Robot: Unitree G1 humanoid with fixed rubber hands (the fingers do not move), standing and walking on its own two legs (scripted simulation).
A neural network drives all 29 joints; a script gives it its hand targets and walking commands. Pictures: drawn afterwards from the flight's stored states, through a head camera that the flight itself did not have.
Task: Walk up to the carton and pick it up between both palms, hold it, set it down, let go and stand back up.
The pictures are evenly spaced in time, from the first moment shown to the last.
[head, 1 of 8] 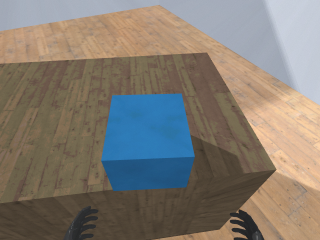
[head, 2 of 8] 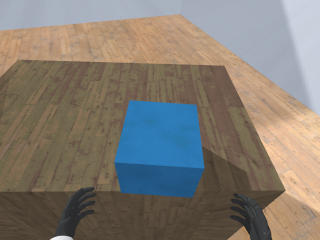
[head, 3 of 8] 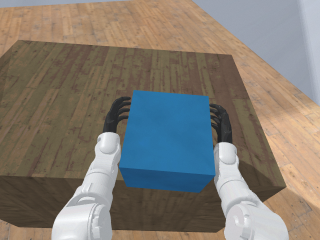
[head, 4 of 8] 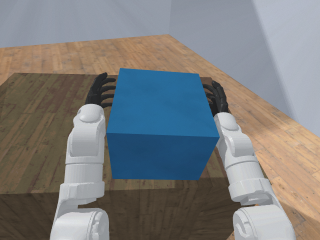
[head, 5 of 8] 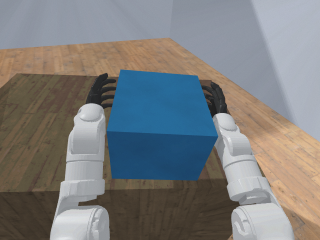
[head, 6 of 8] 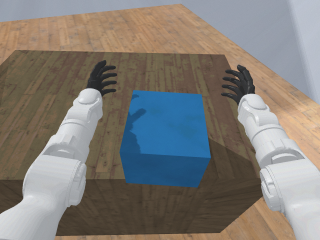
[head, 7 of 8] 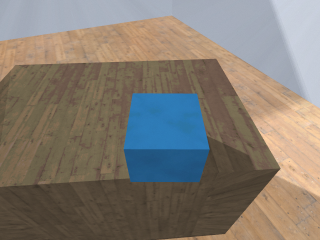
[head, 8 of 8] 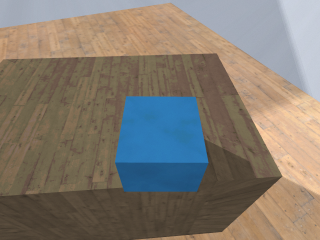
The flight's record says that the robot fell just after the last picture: no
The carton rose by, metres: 0.15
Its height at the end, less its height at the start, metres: +0.00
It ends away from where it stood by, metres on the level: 0.02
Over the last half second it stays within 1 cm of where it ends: yes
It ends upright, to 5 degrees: yes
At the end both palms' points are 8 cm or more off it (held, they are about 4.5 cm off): yes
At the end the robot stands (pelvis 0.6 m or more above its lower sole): yes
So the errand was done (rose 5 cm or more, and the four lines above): yes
